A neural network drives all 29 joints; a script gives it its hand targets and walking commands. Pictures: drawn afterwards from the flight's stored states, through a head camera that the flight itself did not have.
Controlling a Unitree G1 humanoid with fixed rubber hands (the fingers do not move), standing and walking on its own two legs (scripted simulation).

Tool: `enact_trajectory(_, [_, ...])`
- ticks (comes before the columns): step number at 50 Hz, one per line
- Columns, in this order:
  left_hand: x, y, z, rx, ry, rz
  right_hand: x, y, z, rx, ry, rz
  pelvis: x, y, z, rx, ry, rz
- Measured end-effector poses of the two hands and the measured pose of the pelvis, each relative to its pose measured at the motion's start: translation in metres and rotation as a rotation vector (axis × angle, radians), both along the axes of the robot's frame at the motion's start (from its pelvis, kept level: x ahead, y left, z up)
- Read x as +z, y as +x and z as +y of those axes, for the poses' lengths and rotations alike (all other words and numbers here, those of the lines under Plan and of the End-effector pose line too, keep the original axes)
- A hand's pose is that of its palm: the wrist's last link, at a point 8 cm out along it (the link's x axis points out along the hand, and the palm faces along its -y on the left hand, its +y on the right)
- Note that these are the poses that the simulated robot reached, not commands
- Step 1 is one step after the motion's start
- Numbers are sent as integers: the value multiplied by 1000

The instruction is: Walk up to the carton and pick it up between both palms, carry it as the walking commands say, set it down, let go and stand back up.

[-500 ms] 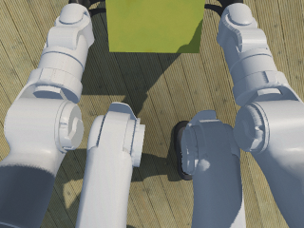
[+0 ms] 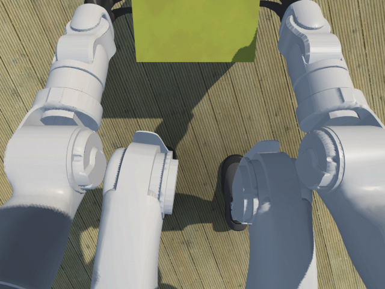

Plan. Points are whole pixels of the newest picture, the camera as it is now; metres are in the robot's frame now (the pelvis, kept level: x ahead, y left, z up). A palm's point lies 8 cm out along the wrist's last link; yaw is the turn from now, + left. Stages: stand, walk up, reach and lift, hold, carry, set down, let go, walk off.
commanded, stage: set down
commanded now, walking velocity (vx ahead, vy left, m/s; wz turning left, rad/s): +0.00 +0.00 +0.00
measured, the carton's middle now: (195, 11) +0.54 +0.04 -0.27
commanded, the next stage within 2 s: none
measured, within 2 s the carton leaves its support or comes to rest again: rests again in 0.08 s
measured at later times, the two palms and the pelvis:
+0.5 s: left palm (100, 6) +0.52 +0.19 -0.19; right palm (291, 1) +0.55 -0.12 -0.19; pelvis +0.01 +0.00 -0.01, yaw +0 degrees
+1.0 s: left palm (97, 16) +0.51 +0.20 -0.20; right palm (291, 6) +0.54 -0.12 -0.20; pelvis +0.00 +0.00 -0.01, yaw -1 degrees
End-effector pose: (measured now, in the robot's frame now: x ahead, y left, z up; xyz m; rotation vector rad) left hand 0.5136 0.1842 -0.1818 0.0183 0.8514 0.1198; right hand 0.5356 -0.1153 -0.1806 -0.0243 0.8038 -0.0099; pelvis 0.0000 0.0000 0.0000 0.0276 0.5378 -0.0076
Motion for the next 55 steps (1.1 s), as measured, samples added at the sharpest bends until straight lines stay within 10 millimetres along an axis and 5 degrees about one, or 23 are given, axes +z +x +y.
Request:
enact_trajectory(46, [-15, 0, 7, -17, -9, -24, -15, 9, 3, 45, -7, -19, -8, 5, -1, -6, -5, -25])
enact_trajectory(55, [-18, -15, 23, 33, 39, -15, -24, -12, -21, 1, -62, 29, -1, -2, 0, -3, -9, -1])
